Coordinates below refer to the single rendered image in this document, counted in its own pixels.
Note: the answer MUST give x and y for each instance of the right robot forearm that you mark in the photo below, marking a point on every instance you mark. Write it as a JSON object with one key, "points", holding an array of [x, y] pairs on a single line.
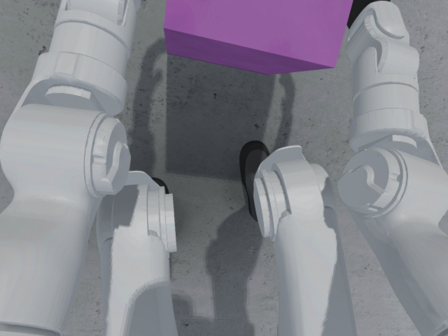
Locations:
{"points": [[385, 84]]}

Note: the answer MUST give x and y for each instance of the left robot forearm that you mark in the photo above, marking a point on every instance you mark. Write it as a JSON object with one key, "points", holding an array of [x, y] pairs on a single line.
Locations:
{"points": [[86, 63]]}

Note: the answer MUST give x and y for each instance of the robot right hand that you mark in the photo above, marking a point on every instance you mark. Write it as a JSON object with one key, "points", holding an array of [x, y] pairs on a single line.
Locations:
{"points": [[357, 7]]}

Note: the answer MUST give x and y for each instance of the left robot thigh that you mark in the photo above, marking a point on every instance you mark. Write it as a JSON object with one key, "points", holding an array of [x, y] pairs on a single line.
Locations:
{"points": [[135, 277]]}

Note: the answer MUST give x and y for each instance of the right robot shin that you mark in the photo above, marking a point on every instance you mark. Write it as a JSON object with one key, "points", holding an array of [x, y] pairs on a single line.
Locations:
{"points": [[293, 153]]}

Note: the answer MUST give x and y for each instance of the carton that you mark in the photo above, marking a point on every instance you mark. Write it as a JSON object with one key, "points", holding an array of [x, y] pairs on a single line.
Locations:
{"points": [[263, 36]]}

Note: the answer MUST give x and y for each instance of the left robot upper arm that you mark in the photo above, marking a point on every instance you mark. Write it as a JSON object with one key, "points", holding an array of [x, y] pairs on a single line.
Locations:
{"points": [[60, 162]]}

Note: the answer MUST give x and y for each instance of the right robot upper arm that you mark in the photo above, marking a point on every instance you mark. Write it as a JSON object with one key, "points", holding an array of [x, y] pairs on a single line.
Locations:
{"points": [[397, 200]]}

